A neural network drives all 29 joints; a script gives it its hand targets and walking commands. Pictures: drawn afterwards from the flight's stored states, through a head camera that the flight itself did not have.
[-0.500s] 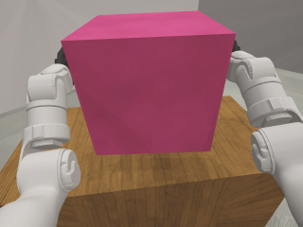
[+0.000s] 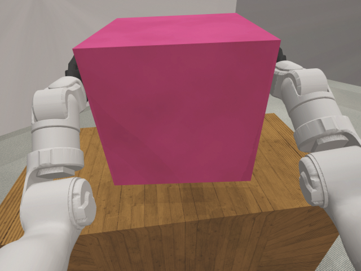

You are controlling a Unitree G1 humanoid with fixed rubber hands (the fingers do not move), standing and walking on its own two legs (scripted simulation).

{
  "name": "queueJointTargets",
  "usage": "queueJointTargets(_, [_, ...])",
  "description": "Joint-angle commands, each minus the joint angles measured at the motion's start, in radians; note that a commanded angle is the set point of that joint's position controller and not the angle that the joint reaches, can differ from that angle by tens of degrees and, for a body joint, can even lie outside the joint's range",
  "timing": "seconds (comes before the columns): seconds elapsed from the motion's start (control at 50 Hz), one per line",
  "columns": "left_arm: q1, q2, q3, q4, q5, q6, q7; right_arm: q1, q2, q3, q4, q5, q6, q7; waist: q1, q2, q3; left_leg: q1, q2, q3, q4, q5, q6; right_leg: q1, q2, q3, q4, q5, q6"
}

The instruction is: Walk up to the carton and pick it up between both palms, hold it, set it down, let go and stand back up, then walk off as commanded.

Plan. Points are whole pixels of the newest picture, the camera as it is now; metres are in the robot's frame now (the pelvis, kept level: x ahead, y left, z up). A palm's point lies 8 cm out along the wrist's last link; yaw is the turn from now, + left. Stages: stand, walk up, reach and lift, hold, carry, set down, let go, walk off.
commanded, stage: hold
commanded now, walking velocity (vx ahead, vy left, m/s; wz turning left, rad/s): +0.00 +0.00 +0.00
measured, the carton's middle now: (179, 93) +0.44 +0.00 +0.26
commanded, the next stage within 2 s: none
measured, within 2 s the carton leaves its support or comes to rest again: neither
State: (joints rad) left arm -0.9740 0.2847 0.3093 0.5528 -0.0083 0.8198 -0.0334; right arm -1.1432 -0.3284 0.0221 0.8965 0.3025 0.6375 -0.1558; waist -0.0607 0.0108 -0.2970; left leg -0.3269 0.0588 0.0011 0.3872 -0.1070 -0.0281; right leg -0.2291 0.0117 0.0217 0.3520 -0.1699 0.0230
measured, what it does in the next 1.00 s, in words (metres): stands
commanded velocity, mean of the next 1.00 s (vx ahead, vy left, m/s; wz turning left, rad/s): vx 0.00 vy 0.00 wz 0.00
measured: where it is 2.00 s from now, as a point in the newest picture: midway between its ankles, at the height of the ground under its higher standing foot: outside the picture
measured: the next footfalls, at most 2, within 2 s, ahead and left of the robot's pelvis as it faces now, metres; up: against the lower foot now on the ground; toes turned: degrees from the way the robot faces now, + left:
none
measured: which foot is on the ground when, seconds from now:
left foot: down 0.00-1.00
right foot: down 0.00-1.00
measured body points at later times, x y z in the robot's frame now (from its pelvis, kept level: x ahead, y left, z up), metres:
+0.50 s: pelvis +0.00 +0.00 +0.00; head -0.10 +0.01 +0.44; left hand +0.38 +0.20 +0.32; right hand +0.38 -0.20 +0.33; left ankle +0.06 +0.14 -0.74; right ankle +0.01 -0.13 -0.74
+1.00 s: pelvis +0.00 +0.00 +0.00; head -0.10 +0.01 +0.44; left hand +0.38 +0.20 +0.33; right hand +0.38 -0.20 +0.34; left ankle +0.06 +0.14 -0.74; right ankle +0.01 -0.13 -0.74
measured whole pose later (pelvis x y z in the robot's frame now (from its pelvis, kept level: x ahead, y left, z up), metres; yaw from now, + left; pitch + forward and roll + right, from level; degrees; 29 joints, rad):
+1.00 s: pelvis +0.00 +0.00 +0.00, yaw +0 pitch +3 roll -1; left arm -0.98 0.28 0.31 0.55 -0.01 0.82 -0.03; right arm -1.15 -0.33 0.02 0.89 0.31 0.64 -0.16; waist -0.06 0.01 -0.33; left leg -0.33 0.06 0.00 0.39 -0.11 -0.03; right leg -0.23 0.01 0.02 0.35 -0.17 0.02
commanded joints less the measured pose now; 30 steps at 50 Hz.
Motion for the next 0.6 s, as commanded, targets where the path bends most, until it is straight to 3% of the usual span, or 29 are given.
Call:
queueJointTargets(0.0, [-0.802,-0.640,-0.280,-0.152,-0.085,-0.065,-0.127,-0.808,0.600,0.140,-0.300,0.292,-0.053,0.156,0.067,0.045,-0.262,0.229,-0.082,-0.049,-0.079,0.020,0.009,0.065,0.079,0.035,-0.111,0.067,-0.028])
queueJointTargets(0.02, [-0.770,-0.649,-0.275,-0.181,-0.084,-0.062,-0.132,-0.793,0.600,0.154,-0.342,0.302,-0.057,0.154,0.064,0.030,-0.280,0.242,-0.080,-0.054,-0.076,0.057,0.006,0.092,0.080,0.033,-0.109,0.102,-0.029])
queueJointTargets(0.04, [-0.758,-0.651,-0.290,-0.192,-0.095,-0.059,-0.127,-0.822,0.602,0.177,-0.375,0.314,-0.060,0.152,0.082,0.040,-0.295,0.248,-0.087,-0.047,-0.061,0.094,0.012,0.081,0.080,0.038,-0.106,0.128,-0.023])
queueJointTargets(0.06, [-0.793,-0.670,-0.294,-0.178,-0.094,-0.062,-0.124,-0.847,0.601,0.160,-0.369,0.310,-0.060,0.149,0.057,0.023,-0.316,0.254,-0.086,-0.052,-0.069,0.066,0.004,0.084,0.086,0.030,-0.109,0.113,-0.020])
queueJointTargets(0.08, [-0.825,-0.669,-0.313,-0.191,-0.104,-0.069,-0.125,-0.830,0.617,0.150,-0.344,0.301,-0.059,0.153,0.052,0.050,-0.292,0.242,-0.083,-0.052,-0.066,0.035,0.002,0.065,0.075,0.034,-0.107,0.076,-0.029])
queueJointTargets(0.1, [-0.817,-0.665,-0.311,-0.202,-0.114,-0.069,-0.120,-0.852,0.625,0.166,-0.377,0.313,-0.063,0.153,0.062,0.028,-0.327,0.250,-0.085,-0.055,-0.059,0.071,0.007,0.079,0.078,0.034,-0.103,0.113,-0.028])
queueJointTargets(0.14, [-0.807,-0.676,-0.329,-0.234,-0.127,-0.061,-0.114,-0.834,0.618,0.181,-0.409,0.336,-0.059,0.142,0.062,0.049,-0.355,0.275,-0.089,-0.049,-0.046,0.135,-0.001,0.083,0.080,0.040,-0.107,0.162,-0.023])
queueJointTargets(0.16, [-0.848,-0.676,-0.329,-0.265,-0.124,-0.066,-0.112,-0.815,0.643,0.186,-0.389,0.338,-0.054,0.143,0.058,0.040,-0.356,0.285,-0.091,-0.049,-0.042,0.134,-0.002,0.081,0.078,0.037,-0.101,0.159,-0.017])
queueJointTargets(0.18, [-0.769,-0.664,-0.300,-0.172,-0.113,-0.053,-0.118,-0.801,0.625,0.177,-0.359,0.317,-0.041,0.143,0.052,0.030,-0.291,0.256,-0.087,-0.056,-0.058,0.101,0.006,0.069,0.073,0.035,-0.120,0.140,-0.021])
queueJointTargets(0.22, [-0.795,-0.654,-0.304,-0.179,-0.118,-0.059,-0.124,-0.808,0.602,0.156,-0.341,0.314,-0.049,0.144,0.051,0.049,-0.283,0.252,-0.081,-0.056,-0.061,0.064,0.005,0.054,0.077,0.037,-0.117,0.091,-0.025])
queueJointTargets(0.24, [-0.802,-0.647,-0.300,-0.153,-0.115,-0.058,-0.127,-0.842,0.600,0.164,-0.357,0.308,-0.046,0.143,0.048,0.005,-0.257,0.241,-0.082,-0.054,-0.070,0.049,0.010,0.052,0.076,0.039,-0.128,0.066,-0.019])
queueJointTargets(0.26, [-0.808,-0.661,-0.303,-0.162,-0.111,-0.057,-0.127,-0.817,0.597,0.144,-0.310,0.292,-0.044,0.146,0.036,0.026,-0.261,0.237,-0.080,-0.056,-0.075,0.023,0.007,0.060,0.080,0.033,-0.122,0.069,-0.022])
queueJointTargets(0.28, [-0.819,-0.647,-0.276,-0.128,-0.093,-0.062,-0.129,-0.848,0.587,0.130,-0.298,0.288,-0.049,0.150,0.045,0.015,-0.214,0.210,-0.074,-0.057,-0.083,-0.029,0.012,0.051,0.077,0.033,-0.117,0.025,-0.023])
queueJointTargets(0.3, [-0.791,-0.630,-0.262,-0.094,-0.080,-0.053,-0.136,-0.820,0.605,0.129,-0.251,0.282,-0.044,0.152,0.068,0.038,-0.166,0.179,-0.085,-0.048,-0.090,-0.045,0.016,0.041,0.073,0.029,-0.116,-0.002,-0.024])
queueJointTargets(0.32, [-0.796,-0.624,-0.265,-0.120,-0.081,-0.049,-0.137,-0.826,0.589,0.126,-0.290,0.284,-0.049,0.156,0.062,0.029,-0.184,0.199,-0.083,-0.047,-0.089,-0.026,0.014,0.052,0.076,0.035,-0.119,0.014,-0.030])
queueJointTargets(0.34, [-0.788,-0.629,-0.235,-0.073,-0.055,-0.045,-0.144,-0.804,0.579,0.102,-0.232,0.262,-0.038,0.159,0.056,0.030,-0.158,0.187,-0.076,-0.048,-0.105,-0.071,0.023,0.033,0.077,0.030,-0.121,-0.026,-0.034])
queueJointTargets(0.36, [-0.797,-0.634,-0.258,-0.092,-0.069,-0.049,-0.148,-0.827,0.600,0.112,-0.266,0.259,-0.049,0.156,0.054,0.034,-0.184,0.195,-0.075,-0.050,-0.106,-0.058,0.023,0.061,0.077,0.031,-0.117,0.001,-0.033])
queueJointTargets(0.38, [-0.807,-0.625,-0.254,-0.111,-0.067,-0.056,-0.150,-0.785,0.595,0.121,-0.216,0.255,-0.042,0.160,0.057,0.036,-0.141,0.182,-0.069,-0.058,-0.116,-0.076,0.025,0.067,0.077,0.033,-0.118,-0.002,-0.025])
queueJointTargets(0.4, [-0.780,-0.624,-0.266,-0.156,-0.083,-0.058,-0.147,-0.817,0.591,0.147,-0.314,0.277,-0.055,0.160,0.054,0.016,-0.223,0.196,-0.068,-0.053,-0.100,-0.010,0.026,0.116,0.082,0.037,-0.098,0.081,-0.025])
queueJointTargets(0.42, [-0.791,-0.615,-0.238,-0.055,-0.064,-0.052,-0.148,-0.833,0.582,0.117,-0.244,0.269,-0.045,0.156,0.063,0.024,-0.156,0.179,-0.081,-0.049,-0.106,-0.058,0.025,0.061,0.069,0.046,-0.131,0.001,-0.026])
queueJointTargets(0.44, [-0.803,-0.618,-0.247,-0.090,-0.062,-0.061,-0.143,-0.820,0.598,0.120,-0.246,0.269,-0.047,0.160,0.073,0.026,-0.170,0.166,-0.080,-0.048,-0.116,-0.072,0.029,0.079,0.080,0.033,-0.113,0.000,-0.024])
queueJointTargets(0.46, [-0.823,-0.638,-0.293,-0.168,-0.095,-0.066,-0.144,-0.841,0.614,0.132,-0.311,0.270,-0.057,0.158,0.047,0.032,-0.246,0.208,-0.076,-0.054,-0.091,-0.014,0.018,0.087,0.077,0.042,-0.106,0.050,-0.027])
queueJointTargets(0.48, [-0.822,-0.636,-0.257,-0.096,-0.075,-0.066,-0.141,-0.826,0.589,0.113,-0.228,0.250,-0.045,0.158,0.046,0.034,-0.178,0.189,-0.073,-0.052,-0.101,-0.062,0.021,0.047,0.075,0.036,-0.115,0.006,-0.028])
queueJointTargets(0.5, [-0.829,-0.647,-0.284,-0.175,-0.086,-0.069,-0.138,-0.799,0.613,0.131,-0.265,0.275,-0.052,0.163,0.054,0.052,-0.240,0.202,-0.073,-0.051,-0.100,-0.027,0.015,0.086,0.076,0.038,-0.104,0.056,-0.029])
queueJointTargets(0.52, [-0.809,-0.620,-0.256,-0.139,-0.078,-0.066,-0.138,-0.804,0.593,0.128,-0.257,0.275,-0.052,0.165,0.061,0.028,-0.212,0.198,-0.068,-0.057,-0.102,-0.040,0.017,0.072,0.076,0.032,-0.107,0.032,-0.028])
queueJointTargets(0.58, [-0.808,-0.649,-0.282,-0.163,-0.094,-0.068,-0.135,-0.802,0.615,0.139,-0.300,0.281,-0.053,0.161,0.047,0.023,-0.253,0.220,-0.074,-0.049,-0.087,0.006,0.019,0.081,0.073,0.038,-0.105,0.083,-0.026])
